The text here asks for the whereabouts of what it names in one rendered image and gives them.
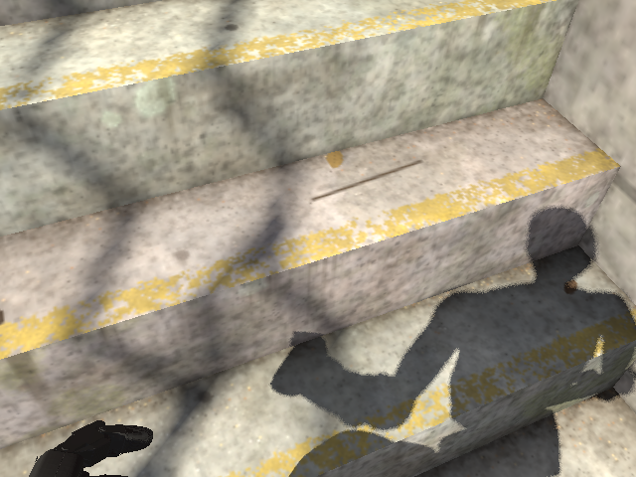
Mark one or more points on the robot left hand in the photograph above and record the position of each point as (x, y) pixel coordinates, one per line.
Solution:
(88, 446)

